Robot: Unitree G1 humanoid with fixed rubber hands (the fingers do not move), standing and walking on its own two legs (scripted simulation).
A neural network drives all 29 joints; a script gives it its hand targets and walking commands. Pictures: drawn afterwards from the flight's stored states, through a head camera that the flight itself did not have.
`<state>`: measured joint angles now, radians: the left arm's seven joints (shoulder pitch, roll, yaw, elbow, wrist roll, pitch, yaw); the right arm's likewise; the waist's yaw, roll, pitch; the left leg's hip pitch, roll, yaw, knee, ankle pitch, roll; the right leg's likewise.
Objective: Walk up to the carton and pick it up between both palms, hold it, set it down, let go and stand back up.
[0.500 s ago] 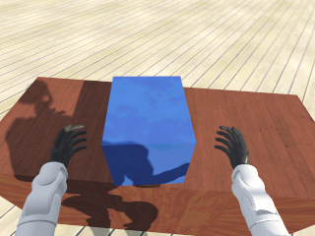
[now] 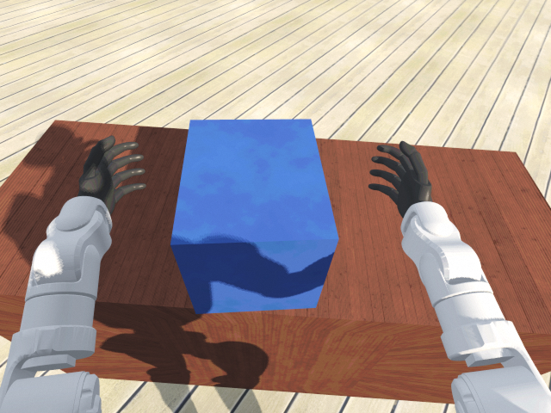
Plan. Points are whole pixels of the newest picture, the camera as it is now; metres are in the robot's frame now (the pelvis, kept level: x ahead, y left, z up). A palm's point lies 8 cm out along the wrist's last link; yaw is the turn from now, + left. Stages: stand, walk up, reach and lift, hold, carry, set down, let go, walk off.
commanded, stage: reach and lift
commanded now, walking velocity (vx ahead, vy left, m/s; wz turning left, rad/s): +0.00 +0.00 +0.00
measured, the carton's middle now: (254, 215) +0.44 +0.07 -0.01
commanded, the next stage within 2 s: none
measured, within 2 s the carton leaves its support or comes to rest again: neither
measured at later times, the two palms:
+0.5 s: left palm (94, 136) +0.40 +0.28 +0.19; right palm (415, 138) +0.44 -0.15 +0.19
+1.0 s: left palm (118, 177) +0.40 +0.27 +0.11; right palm (392, 175) +0.44 -0.14 +0.11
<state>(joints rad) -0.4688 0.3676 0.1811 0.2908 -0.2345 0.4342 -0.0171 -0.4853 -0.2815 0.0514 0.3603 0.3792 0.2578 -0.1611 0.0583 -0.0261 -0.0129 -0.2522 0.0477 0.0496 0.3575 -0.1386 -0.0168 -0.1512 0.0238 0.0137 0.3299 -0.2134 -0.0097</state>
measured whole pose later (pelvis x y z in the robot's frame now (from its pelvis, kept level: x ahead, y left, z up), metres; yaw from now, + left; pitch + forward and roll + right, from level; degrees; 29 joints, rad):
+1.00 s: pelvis +0.00 +0.00 +0.00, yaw +2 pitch +8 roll -1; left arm -0.82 0.39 0.05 0.92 -0.21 0.17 -0.02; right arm -0.85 -0.26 0.05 0.96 0.37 0.13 -0.12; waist 0.04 -0.03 -0.09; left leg -0.40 0.04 0.01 0.40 -0.14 -0.02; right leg -0.28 0.03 -0.02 0.34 -0.21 -0.01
